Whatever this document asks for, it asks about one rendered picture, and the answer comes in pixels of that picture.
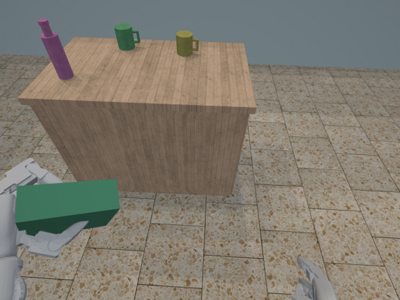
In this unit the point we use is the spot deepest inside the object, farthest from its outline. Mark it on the right robot hand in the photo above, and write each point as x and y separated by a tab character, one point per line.
320	289

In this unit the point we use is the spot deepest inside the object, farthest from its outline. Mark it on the table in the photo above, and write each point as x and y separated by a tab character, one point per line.
155	121

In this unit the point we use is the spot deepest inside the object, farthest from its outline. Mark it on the left robot hand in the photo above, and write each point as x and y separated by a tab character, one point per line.
43	243

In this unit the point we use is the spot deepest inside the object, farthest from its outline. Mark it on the sponge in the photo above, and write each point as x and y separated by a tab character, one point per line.
54	207

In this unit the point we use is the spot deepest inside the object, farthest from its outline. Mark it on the robot left forearm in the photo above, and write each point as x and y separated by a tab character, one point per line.
12	285

